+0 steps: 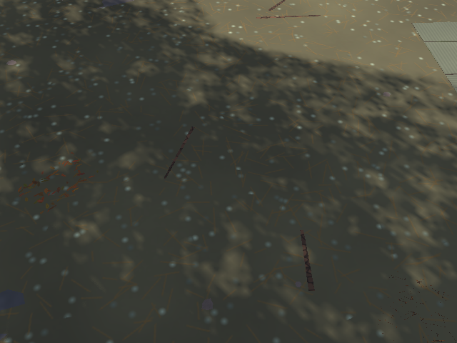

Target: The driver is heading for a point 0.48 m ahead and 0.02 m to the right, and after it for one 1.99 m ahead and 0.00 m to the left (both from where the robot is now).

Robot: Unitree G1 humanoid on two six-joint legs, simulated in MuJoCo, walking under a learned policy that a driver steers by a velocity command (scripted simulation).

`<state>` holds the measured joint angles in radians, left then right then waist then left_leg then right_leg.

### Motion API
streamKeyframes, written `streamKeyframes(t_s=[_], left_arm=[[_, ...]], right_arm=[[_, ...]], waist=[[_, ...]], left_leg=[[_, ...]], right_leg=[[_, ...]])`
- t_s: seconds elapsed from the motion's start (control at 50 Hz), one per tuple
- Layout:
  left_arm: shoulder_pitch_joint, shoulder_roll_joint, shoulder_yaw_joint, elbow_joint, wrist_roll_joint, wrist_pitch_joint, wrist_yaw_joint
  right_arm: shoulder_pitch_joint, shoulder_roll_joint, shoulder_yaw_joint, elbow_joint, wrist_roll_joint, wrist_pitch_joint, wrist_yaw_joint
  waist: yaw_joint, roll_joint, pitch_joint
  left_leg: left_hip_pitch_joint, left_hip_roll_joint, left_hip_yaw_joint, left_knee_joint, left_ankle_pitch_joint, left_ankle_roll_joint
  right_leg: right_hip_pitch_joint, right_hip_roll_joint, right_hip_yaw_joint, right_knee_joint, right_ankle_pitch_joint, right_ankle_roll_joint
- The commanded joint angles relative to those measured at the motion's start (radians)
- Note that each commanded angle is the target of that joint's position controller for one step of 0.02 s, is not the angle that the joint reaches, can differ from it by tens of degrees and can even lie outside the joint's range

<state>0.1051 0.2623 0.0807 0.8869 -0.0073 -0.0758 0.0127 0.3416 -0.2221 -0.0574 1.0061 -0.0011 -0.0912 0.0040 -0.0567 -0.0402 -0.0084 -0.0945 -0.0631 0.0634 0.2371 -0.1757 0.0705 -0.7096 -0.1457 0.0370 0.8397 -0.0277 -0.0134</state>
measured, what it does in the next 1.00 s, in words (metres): walks ahead: right foot, then left foot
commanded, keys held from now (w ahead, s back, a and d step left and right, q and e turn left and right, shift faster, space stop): w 0.40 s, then no key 0.60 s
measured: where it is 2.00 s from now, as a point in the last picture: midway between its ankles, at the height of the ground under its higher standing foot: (241, 318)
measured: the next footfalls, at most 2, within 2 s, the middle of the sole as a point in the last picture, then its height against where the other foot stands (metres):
right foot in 0.24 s outside the picture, level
left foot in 0.70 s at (199, 329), level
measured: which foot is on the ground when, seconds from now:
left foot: down 0.00-0.26, up 0.28-0.68, down 0.70-1.00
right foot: up 0.00-0.22, down 0.24-0.72, up 0.74-0.96, down 0.98-1.00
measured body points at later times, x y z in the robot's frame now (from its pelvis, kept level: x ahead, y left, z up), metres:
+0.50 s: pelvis +0.29 -0.07 +0.00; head +0.31 -0.08 +0.45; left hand +0.32 +0.19 -0.14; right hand +0.42 -0.34 -0.13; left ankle +0.38 +0.11 -0.67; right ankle +0.29 -0.15 -0.75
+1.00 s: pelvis +0.43 -0.04 -0.02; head +0.45 -0.04 +0.43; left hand +0.50 +0.23 -0.16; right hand +0.54 -0.28 -0.16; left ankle +0.51 +0.07 -0.75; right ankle +0.43 -0.18 -0.75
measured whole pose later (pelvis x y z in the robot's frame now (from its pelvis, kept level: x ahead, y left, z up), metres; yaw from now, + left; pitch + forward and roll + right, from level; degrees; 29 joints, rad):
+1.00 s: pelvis +0.43 -0.04 -0.02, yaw -1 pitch +1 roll +1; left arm 0.19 0.24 0.05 1.02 0.02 0.02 0.04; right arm 0.11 -0.20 -0.04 0.98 -0.01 -0.01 -0.02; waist 0.01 -0.02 0.01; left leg -0.37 -0.02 0.05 0.49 -0.13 0.03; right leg -0.28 -0.06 0.01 0.57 -0.29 0.01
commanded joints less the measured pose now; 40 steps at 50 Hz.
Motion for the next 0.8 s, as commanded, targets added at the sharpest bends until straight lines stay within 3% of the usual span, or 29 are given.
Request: streamKeyframes(t_s=[0.02, 0.1, 0.14, 0.18, 0.2, 0.22, 0.24, 0.26, 0.28, 0.3, 0.32, 0.34, 0.36, 0.38, 0.4, 0.44, 0.5, 0.54, 0.58, 0.62, 0.66, 0.68, 0.7, 0.72, 0.74, 0.76, 0.78, 0.8], left_arm=[[-0.08, 0.023, -0.003, -0.062, -0.003, -0.011, -0.011], [-0.193, 0.024, -0.014, -0.1, -0.012, -0.017, -0.034], [-0.22, 0.033, -0.015, -0.12, -0.015, -0.023, -0.047], [-0.177, 0.062, -0.007, -0.118, -0.016, -0.029, -0.055], [-0.107, 0.089, 0.006, -0.102, -0.013, -0.031, -0.054], [0.043, 0.128, 0.028, -0.055, -0.009, -0.031, -0.05], [0.236, 0.193, 0.051, -0.008, 0.003, -0.03, -0.041], [0.342, 0.281, 0.071, 0.019, 0.011, -0.024, -0.037], [0.343, 0.202, 0.043, 0.016, 0.003, -0.021, -0.038], [0.253, 0.153, 0.027, 0.004, -0.004, -0.022, -0.035], [0.17, 0.121, 0.016, -0.018, -0.002, -0.022, -0.034], [0.11, 0.096, 0.008, -0.024, 0.009, -0.024, -0.037], [0.078, 0.065, -0.001, -0.026, 0.018, -0.029, -0.041], [0.073, 0.059, -0.003, -0.02, 0.021, -0.032, -0.044], [0.084, 0.067, -0.001, -0.012, 0.017, -0.035, -0.044], [0.103, 0.099, 0.003, 0.003, 0.021, -0.039, -0.033], [0.116, 0.108, 0.001, 0.018, 0.021, -0.027, -0.014], [0.143, 0.116, 0.0, 0.031, 0.018, -0.019, -0.007], [0.173, 0.125, 0.0, 0.052, 0.014, -0.011, -0.004], [0.175, 0.12, -0.001, 0.068, 0.007, -0.002, -0.001], [0.158, 0.125, 0.002, 0.078, -0.001, 0.008, 0.004], [0.142, 0.121, 0.001, 0.079, -0.006, 0.014, 0.006], [0.182, 0.108, -0.003, 0.083, 0.004, 0.014, 0.007], [0.258, 0.067, -0.015, 0.083, 0.027, 0.005, 0.005], [0.36, -0.011, -0.042, 0.119, 0.021, 0.006, 0.002], [0.297, 0.042, -0.03, 0.112, 0.004, 0.021, 0.002], [0.236, 0.08, -0.02, 0.092, -0.01, 0.038, 0.006], [0.192, 0.083, -0.015, 0.088, -0.012, 0.057, 0.016]], right_arm=[[-0.008, -0.16, -0.027, -0.049, 0.009, -0.012, -0.012], [0.069, -0.167, -0.03, -0.014, 0.015, 0.005, -0.014], [0.085, -0.176, -0.036, -0.002, 0.017, 0.016, -0.017], [0.065, -0.19, -0.043, -0.003, 0.018, 0.025, -0.021], [0.04, -0.2, -0.046, -0.009, 0.02, 0.029, -0.022], [0.018, -0.187, -0.041, -0.016, 0.02, 0.034, -0.021], [0.014, -0.158, -0.027, -0.036, 0.01, 0.034, -0.021], [0.128, -0.038, 0.009, -0.049, 0.003, 0.013, -0.011], [0.102, -0.083, 0.001, -0.035, 0.017, -0.015, -0.002], [0.009, -0.155, -0.019, -0.063, 0.044, -0.031, 0.003], [-0.057, -0.16, -0.019, -0.078, 0.048, -0.036, -0.001], [-0.089, -0.15, -0.025, -0.083, 0.035, -0.032, -0.009], [-0.076, -0.139, -0.032, -0.077, 0.026, -0.017, -0.015], [-0.05, -0.115, -0.03, -0.072, 0.024, -0.002, -0.016], [-0.039, -0.093, -0.028, -0.068, 0.022, 0.01, -0.018], [-0.069, -0.093, -0.031, -0.082, 0.012, 0.021, -0.024], [-0.143, -0.071, -0.023, -0.108, -0.004, 0.02, -0.021], [-0.216, -0.056, -0.013, -0.122, -0.002, 0.019, -0.014], [-0.257, -0.066, -0.011, -0.131, 0.002, 0.022, -0.008], [-0.283, -0.083, -0.012, -0.14, 0.0, 0.023, -0.003], [-0.266, -0.112, -0.019, -0.139, -0.008, 0.017, 0.002], [-0.213, -0.125, -0.026, -0.119, -0.013, 0.012, 0.002], [-0.159, -0.178, -0.042, -0.098, -0.022, 0.007, -0.003], [-0.111, -0.236, -0.05, -0.093, -0.034, 0.007, -0.009], [-0.073, -0.18, -0.034, -0.075, -0.031, 0.021, -0.012], [-0.067, -0.112, -0.013, -0.07, -0.012, 0.031, -0.007], [-0.111, -0.115, -0.008, -0.073, -0.006, 0.034, -0.003], [-0.166, -0.12, -0.007, -0.085, -0.01, 0.037, -0.006]], waist=[[0.01, 0.092, 0.054], [-0.029, 0.092, 0.092], [-0.025, 0.1, 0.1], [0.015, 0.123, 0.07], [0.058, 0.14, 0.023], [0.135, 0.131, -0.063], [0.202, 0.071, -0.205], [0.159, -0.173, -0.347], [0.175, -0.187, -0.4], [0.164, -0.141, -0.247], [0.14, -0.063, -0.148], [0.107, -0.011, -0.077], [0.069, -0.021, -0.046], [0.048, -0.043, -0.04], [0.039, -0.041, -0.031], [0.025, -0.023, 0.005], [0.029, -0.021, 0.005], [0.059, -0.03, -0.006], [0.079, -0.035, -0.019], [0.082, -0.042, -0.015], [0.059, -0.044, -0.025], [0.026, -0.03, -0.043], [0.022, 0.023, -0.085], [0.058, 0.13, -0.193], [0.064, 0.286, -0.305], [0.034, 0.262, -0.306], [0.038, 0.21, -0.243], [0.048, 0.155, -0.185]], left_leg=[[-0.045, 0.24, -0.117, -0.128, 0.207, 0.125], [0.086, 0.282, -0.118, -0.089, 0.202, 0.125], [0.16, 0.318, -0.128, -0.045, 0.256, 0.118], [0.198, 0.333, -0.126, 0.021, 0.41, 0.098], [0.197, 0.323, -0.111, 0.099, 0.584, 0.084], [0.157, 0.276, -0.073, 0.266, 0.701, 0.06], [-0.035, 0.224, -0.036, 0.538, 0.53, 0.027], [-0.454, 0.038, -0.018, 0.939, -0.003, -0.048], [-0.584, 0.021, -0.171, 1.083, -0.387, -0.036], [-0.677, 0.084, -0.174, 1.135, -0.341, -0.019], [-0.665, 0.14, -0.143, 1.099, -0.247, -0.011], [-0.624, 0.176, -0.128, 1.028, -0.177, -0.013], [-0.557, 0.206, -0.136, 0.972, -0.134, -0.011], [-0.51, 0.215, -0.136, 0.94, -0.112, -0.014], [-0.495, 0.221, -0.13, 0.909, -0.103, -0.02], [-0.512, 0.213, -0.114, 0.83, -0.054, -0.048], [-0.481, 0.187, -0.084, 0.602, 0.106, -0.073], [-0.41, 0.151, -0.056, 0.459, 0.227, -0.071], [-0.376, 0.129, -0.059, 0.384, 0.278, -0.071], [-0.377, 0.122, -0.073, 0.334, 0.245, -0.057], [-0.342, 0.112, -0.079, 0.28, 0.194, -0.03], [-0.266, 0.098, -0.068, 0.211, 0.247, -0.014], [-0.139, 0.123, -0.091, 0.18, 0.532, 0.008], [0.107, 0.257, -0.205, 0.274, 0.913, 0.077], [0.27, 0.416, -0.378, 0.271, 0.967, 0.234], [0.218, 0.429, -0.443, 0.211, 0.788, 0.263], [0.135, 0.402, -0.429, 0.17, 0.552, 0.233], [0.042, 0.377, -0.409, 0.131, 0.366, 0.201]], right_leg=[[0.038, 0.025, -0.033, -0.163, 0.148, 0.006], [0.009, 0.051, -0.044, -0.279, 0.121, -0.005], [-0.001, 0.06, -0.042, -0.313, 0.055, -0.026], [0.084, 0.086, -0.057, -0.338, -0.022, -0.055], [0.2, 0.12, -0.086, -0.345, -0.046, -0.073], [0.407, 0.152, -0.11, -0.362, -0.025, -0.102], [0.73, 0.033, 0.021, -0.314, 0.009, -0.158], [1.105, -0.217, 0.497, -0.394, -0.17, -0.32], [1.137, -0.252, 0.703, -0.521, -0.247, -0.332], [1.019, -0.218, 0.552, -0.531, -0.259, -0.278], [0.859, -0.178, 0.41, -0.552, -0.19, -0.246], [0.708, -0.142, 0.32, -0.589, -0.122, -0.229], [0.61, -0.104, 0.249, -0.623, -0.077, -0.21], [0.556, -0.092, 0.216, -0.652, -0.067, -0.211], [0.525, -0.086, 0.19, -0.674, -0.047, -0.219], [0.491, -0.081, 0.117, -0.68, 0.21, -0.23], [0.481, -0.029, -0.015, -0.642, 0.463, -0.195], [0.48, -0.001, -0.059, -0.631, 0.457, -0.171], [0.525, -0.016, -0.05, -0.614, 0.418, -0.17], [0.584, -0.042, -0.025, -0.573, 0.397, -0.166], [0.63, -0.06, 0.004, -0.498, 0.383, -0.147], [0.634, -0.038, 0.0, -0.433, 0.359, -0.123], [0.614, 0.025, -0.023, -0.335, 0.317, -0.079], [0.473, 0.1, -0.056, -0.168, 0.04, -0.031], [0.329, 0.161, -0.054, 0.032, -0.418, 0.023], [0.284, 0.158, -0.002, 0.149, -0.683, 0.05], [0.236, 0.13, 0.026, 0.2, -0.69, 0.053], [0.22, 0.107, 0.023, 0.201, -0.647, 0.056]])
